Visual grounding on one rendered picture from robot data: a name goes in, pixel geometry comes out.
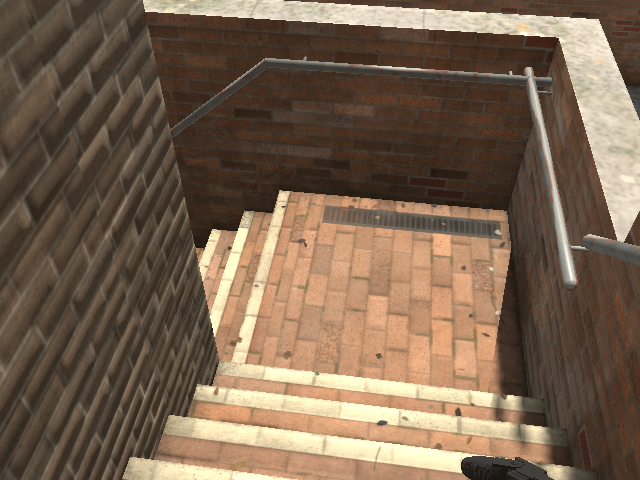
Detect stairs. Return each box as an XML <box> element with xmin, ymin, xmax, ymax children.
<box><xmin>195</xmin><ymin>210</ymin><xmax>273</xmax><ymax>362</ymax></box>
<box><xmin>122</xmin><ymin>361</ymin><xmax>597</xmax><ymax>480</ymax></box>

